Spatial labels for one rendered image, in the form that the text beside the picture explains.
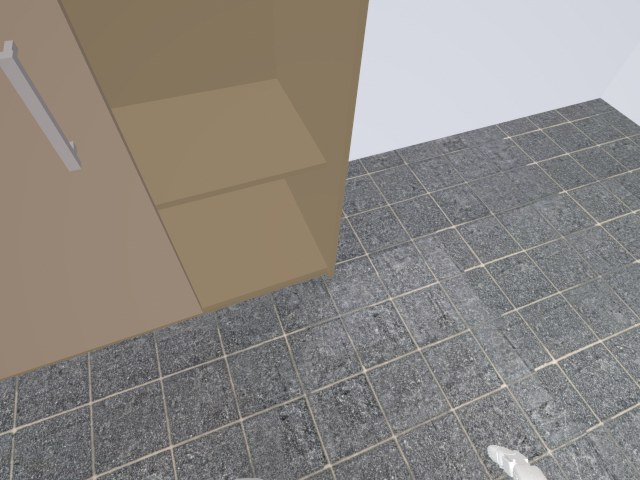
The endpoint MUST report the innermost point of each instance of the handle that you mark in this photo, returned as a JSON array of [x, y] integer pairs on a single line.
[[19, 78]]

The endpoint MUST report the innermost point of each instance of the right robot hand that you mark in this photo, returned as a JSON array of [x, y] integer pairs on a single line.
[[514, 463]]

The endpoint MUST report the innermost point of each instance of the wardrobe door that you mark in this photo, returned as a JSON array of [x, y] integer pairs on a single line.
[[85, 259]]

